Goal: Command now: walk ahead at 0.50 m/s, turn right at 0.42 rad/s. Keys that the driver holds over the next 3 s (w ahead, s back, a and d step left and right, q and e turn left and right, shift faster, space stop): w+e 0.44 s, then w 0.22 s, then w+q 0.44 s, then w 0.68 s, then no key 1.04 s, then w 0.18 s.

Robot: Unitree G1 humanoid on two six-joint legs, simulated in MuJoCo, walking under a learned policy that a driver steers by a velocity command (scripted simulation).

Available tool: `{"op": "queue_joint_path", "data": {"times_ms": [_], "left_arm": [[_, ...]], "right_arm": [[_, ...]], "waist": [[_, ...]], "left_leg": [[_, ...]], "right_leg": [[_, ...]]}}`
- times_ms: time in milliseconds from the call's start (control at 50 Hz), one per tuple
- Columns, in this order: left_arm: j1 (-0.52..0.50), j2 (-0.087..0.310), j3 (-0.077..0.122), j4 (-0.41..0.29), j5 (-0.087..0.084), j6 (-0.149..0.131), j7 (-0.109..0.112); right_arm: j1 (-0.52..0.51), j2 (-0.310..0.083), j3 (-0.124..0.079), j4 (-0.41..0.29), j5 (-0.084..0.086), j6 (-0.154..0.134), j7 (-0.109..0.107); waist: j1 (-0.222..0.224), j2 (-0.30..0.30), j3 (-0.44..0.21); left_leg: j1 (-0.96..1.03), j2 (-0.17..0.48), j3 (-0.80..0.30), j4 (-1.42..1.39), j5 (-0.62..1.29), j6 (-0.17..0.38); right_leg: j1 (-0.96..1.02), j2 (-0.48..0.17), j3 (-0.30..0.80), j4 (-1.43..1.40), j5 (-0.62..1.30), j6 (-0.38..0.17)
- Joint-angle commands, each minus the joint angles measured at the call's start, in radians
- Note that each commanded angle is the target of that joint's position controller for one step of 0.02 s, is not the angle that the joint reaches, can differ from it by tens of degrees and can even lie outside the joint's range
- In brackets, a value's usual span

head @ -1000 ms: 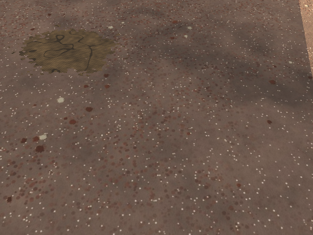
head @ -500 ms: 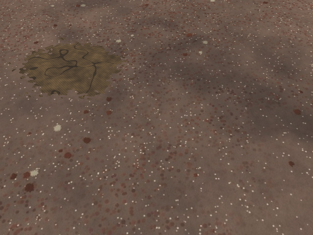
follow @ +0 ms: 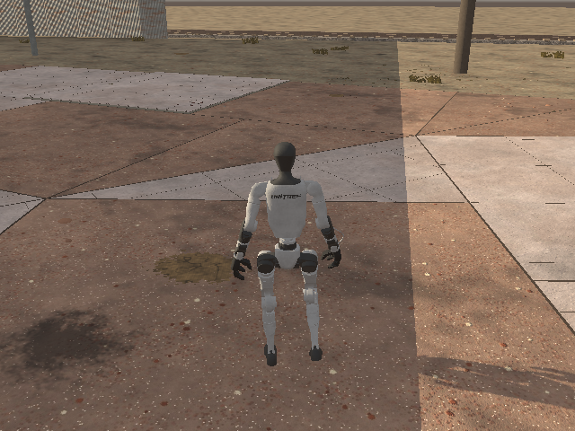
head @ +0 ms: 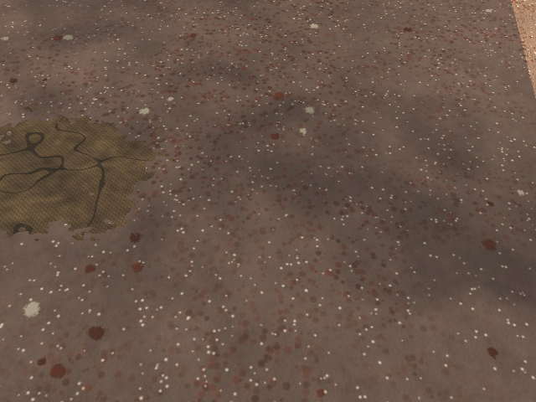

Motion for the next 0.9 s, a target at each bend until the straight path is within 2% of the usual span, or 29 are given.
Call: {"op": "queue_joint_path", "data": {"times_ms": [20, 80, 160, 220, 260, 280, 320, 340, 360, 380, 400, 420, 440, 460, 480, 500, 520, 560, 620, 660, 700, 740, 800, 840, 860, 880, 900], "left_arm": [[0.044, 0.032, 0.02, -0.057, 0.0, 0.021, 0.004], [-0.023, 0.038, 0.026, -0.094, 0.01, 0.031, 0.002], [-0.141, 0.02, 0.016, -0.136, 0.016, 0.019, -0.024], [-0.249, 0.007, 0.003, -0.184, 0.018, 0.017, -0.044], [-0.295, 0.01, 0.0, -0.218, 0.016, 0.019, -0.058], [-0.305, 0.015, 0.001, -0.233, 0.015, 0.02, -0.065], [-0.276, 0.045, 0.015, -0.25, 0.013, 0.024, -0.074], [-0.22, 0.07, 0.028, -0.246, 0.012, 0.027, -0.074], [-0.103, 0.109, 0.051, -0.223, 0.007, 0.028, -0.072], [0.066, 0.175, 0.087, -0.179, 0.006, 0.03, -0.057], [0.145, 0.282, 0.115, -0.157, 0.006, 0.038, -0.034], [0.109, 0.311, 0.106, -0.196, 0.015, 0.02, -0.041], [0.116, 0.217, 0.077, -0.196, 0.022, 0.007, -0.049], [0.076, 0.168, 0.063, -0.191, 0.023, -0.003, -0.048], [-0.003, 0.13, 0.052, -0.204, 0.021, -0.009, -0.047], [-0.064, 0.089, 0.037, -0.218, 0.027, -0.011, -0.043], [-0.087, 0.076, 0.03, -0.228, 0.038, -0.013, -0.039], [-0.069, 0.099, 0.033, -0.217, 0.035, -0.021, -0.032], [-0.019, 0.128, 0.038, -0.192, 0.031, -0.025, -0.013], [0.0, 0.127, 0.035, -0.18, 0.029, -0.022, -0.007], [0.013, 0.13, 0.033, -0.168, 0.031, -0.023, -0.006], [0.04, 0.132, 0.033, -0.146, 0.033, -0.026, -0.007], [0.069, 0.134, 0.035, -0.114, 0.035, -0.02, -0.005], [0.065, 0.144, 0.04, -0.103, 0.033, -0.01, 0.001], [0.047, 0.153, 0.042, -0.106, 0.033, -0.006, 0.005], [0.03, 0.165, 0.045, -0.111, 0.036, -0.001, 0.009], [0.011, 0.173, 0.046, -0.117, 0.036, 0.006, 0.013]], "right_arm": [[-0.013, -0.095, -0.022, -0.026, -0.007, -0.021, -0.004], [0.014, -0.124, -0.032, -0.008, -0.012, -0.022, -0.021], [0.044, -0.152, -0.037, -0.004, -0.007, -0.012, -0.038], [0.105, -0.175, -0.045, 0.01, 0.004, 0.004, -0.044], [0.137, -0.185, -0.05, 0.019, 0.013, 0.021, -0.044], [0.141, -0.191, -0.053, 0.02, 0.018, 0.03, -0.044], [0.118, -0.217, -0.061, 0.008, 0.025, 0.044, -0.047], [0.105, -0.232, -0.065, 0.001, 0.029, 0.052, -0.049], [0.087, -0.241, -0.066, -0.006, 0.032, 0.06, -0.05], [0.078, -0.231, -0.06, -0.015, 0.032, 0.06, -0.051], [0.111, -0.13, -0.032, -0.051, -0.004, 0.047, -0.048], [0.138, -0.067, -0.004, -0.097, 0.004, 0.003, -0.033], [0.009, -0.151, -0.023, -0.122, 0.046, -0.032, -0.019], [-0.017, -0.154, -0.022, -0.125, 0.063, -0.049, -0.012], [-0.003, -0.145, -0.023, -0.101, 0.045, -0.052, -0.019], [0.011, -0.16, -0.034, -0.083, 0.026, -0.041, -0.024], [0.033, -0.161, -0.037, -0.075, 0.022, -0.024, -0.021], [0.042, -0.131, -0.034, -0.072, 0.01, 0.0, -0.021], [-0.054, -0.109, -0.025, -0.103, 0.002, 0.012, -0.025], [-0.111, -0.099, -0.019, -0.117, 0.005, 0.009, -0.02], [-0.154, -0.086, -0.01, -0.121, 0.016, 0.004, -0.01], [-0.197, -0.085, -0.004, -0.13, 0.026, 0.002, 0.0], [-0.237, -0.098, -0.001, -0.155, 0.032, -0.003, 0.019], [-0.236, -0.106, 0.0, -0.168, 0.034, -0.007, 0.036], [-0.208, -0.118, -0.004, -0.166, 0.034, -0.007, 0.041], [-0.157, -0.138, -0.014, -0.156, 0.031, -0.004, 0.042], [-0.06, -0.166, -0.03, -0.133, 0.027, 0.001, 0.04]], "waist": [[0.019, 0.146, -0.026], [0.015, 0.109, 0.004], [-0.018, 0.085, 0.028], [-0.061, 0.063, 0.063], [-0.072, 0.067, 0.076], [-0.067, 0.074, 0.075], [-0.027, 0.109, 0.03], [0.012, 0.13, -0.014], [0.082, 0.131, -0.077], [0.166, 0.095, -0.164], [0.137, -0.113, -0.232], [0.066, -0.201, -0.376], [0.126, -0.068, -0.328], [0.103, -0.041, -0.214], [0.052, 0.042, -0.147], [0.019, 0.033, -0.109], [-0.005, 0.014, -0.103], [-0.017, 0.017, -0.092], [0.008, 0.008, -0.045], [0.032, -0.007, -0.032], [0.055, -0.025, -0.014], [0.079, -0.031, 0.013], [0.09, -0.02, 0.042], [0.075, -0.023, 0.04], [0.054, -0.033, 0.019], [0.026, -0.05, -0.024], [-0.027, -0.053, -0.089]], "left_leg": [[0.082, 0.271, -0.2, -0.296, 0.044, 0.127], [0.107, 0.267, -0.105, -0.315, 0.127, 0.133], [0.157, 0.248, 0.009, -0.322, 0.187, 0.113], [0.255, 0.277, 0.05, -0.306, 0.217, 0.111], [0.34, 0.3, 0.07, -0.266, 0.275, 0.104], [0.373, 0.31, 0.081, -0.236, 0.337, 0.097], [0.407, 0.314, 0.111, -0.126, 0.642, 0.076], [0.411, 0.311, 0.122, -0.024, 0.806, 0.065], [0.381, 0.291, 0.138, 0.143, 0.888, 0.047], [0.245, 0.248, 0.153, 0.386, 0.771, 0.006], [-0.109, 0.15, 0.149, 0.736, 0.135, -0.048], [-0.404, -0.044, -0.085, 0.984, -0.452, -0.078], [-0.523, 0.011, -0.206, 1.011, -0.394, -0.051], [-0.546, 0.061, -0.19, 0.947, -0.302, -0.023], [-0.48, 0.112, -0.186, 0.853, -0.225, -0.02], [-0.406, 0.145, -0.183, 0.775, -0.18, -0.026], [-0.342, 0.161, -0.186, 0.746, -0.151, -0.032], [-0.308, 0.161, -0.166, 0.675, -0.112, -0.058], [-0.369, 0.153, -0.151, 0.499, 0.04, -0.091], [-0.36, 0.134, -0.142, 0.354, 0.175, -0.091], [-0.335, 0.114, -0.122, 0.234, 0.286, -0.08], [-0.333, 0.104, -0.114, 0.178, 0.331, -0.064], [-0.407, 0.093, -0.122, 0.13, 0.265, -0.022], [-0.418, 0.078, -0.121, 0.113, 0.176, 0.012], [-0.374, 0.057, -0.109, 0.108, 0.131, 0.03], [-0.292, 0.024, -0.082, 0.117, 0.09, 0.046], [-0.157, -0.019, -0.048, 0.112, 0.076, 0.068]], "right_leg": [[-0.124, -0.088, 0.053, -0.001, 0.096, 0.0], [-0.21, -0.088, 0.068, -0.11, 0.232, 0.016], [-0.203, -0.068, 0.003, -0.339, 0.399, 0.019], [-0.235, -0.057, -0.047, -0.446, 0.398, 0.006], [-0.261, -0.045, -0.072, -0.489, 0.341, -0.009], [-0.256, -0.034, -0.089, -0.504, 0.3, -0.021], [-0.157, 0.021, -0.143, -0.515, 0.202, -0.055], [-0.068, 0.061, -0.171, -0.51, 0.15, -0.077], [0.087, 0.106, -0.189, -0.542, 0.147, -0.107], [0.359, 0.133, -0.152, -0.615, 0.209, -0.148], [0.655, -0.086, 0.221, -0.641, 0.186, -0.24], [0.86, -0.271, 0.785, -0.824, 0.035, -0.419], [0.85, -0.256, 0.72, -0.886, 0.047, -0.359], [0.731, -0.226, 0.546, -0.877, 0.121, -0.314], [0.576, -0.18, 0.416, -0.875, 0.219, -0.272], [0.459, -0.146, 0.324, -0.888, 0.325, -0.248], [0.386, -0.129, 0.285, -0.911, 0.378, -0.24], [0.32, -0.115, 0.226, -0.945, 0.475, -0.246], [0.309, -0.091, 0.15, -0.979, 0.517, -0.229], [0.315, -0.063, 0.104, -0.983, 0.479, -0.197], [0.326, -0.059, 0.065, -0.998, 0.402, -0.174], [0.358, -0.085, 0.058, -1.014, 0.343, -0.169], [0.498, -0.143, 0.043, -0.984, 0.395, -0.16], [0.575, -0.174, 0.021, -0.939, 0.508, -0.14], [0.593, -0.176, 0.0, -0.899, 0.631, -0.126], [0.605, -0.17, -0.021, -0.834, 0.811, -0.111], [0.598, -0.148, -0.053, -0.704, 0.98, -0.092]]}}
